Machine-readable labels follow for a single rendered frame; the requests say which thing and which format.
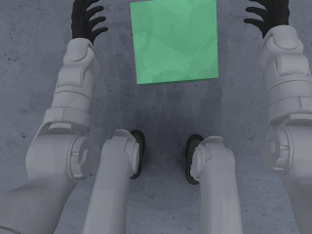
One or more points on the robot right hand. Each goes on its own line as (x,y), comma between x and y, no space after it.
(277,13)

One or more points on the robot left upper arm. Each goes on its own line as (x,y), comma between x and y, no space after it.
(54,164)

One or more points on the right robot forearm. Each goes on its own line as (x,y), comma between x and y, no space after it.
(287,78)

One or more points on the right robot thigh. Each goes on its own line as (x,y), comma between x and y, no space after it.
(220,207)

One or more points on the robot right upper arm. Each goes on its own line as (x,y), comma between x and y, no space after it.
(287,151)

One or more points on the robot right shin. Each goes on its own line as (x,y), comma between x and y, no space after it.
(217,140)

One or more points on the carton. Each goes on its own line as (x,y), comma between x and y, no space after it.
(175,41)

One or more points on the robot left hand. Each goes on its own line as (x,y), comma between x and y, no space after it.
(81,26)

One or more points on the left robot forearm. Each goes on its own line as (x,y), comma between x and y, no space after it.
(73,97)

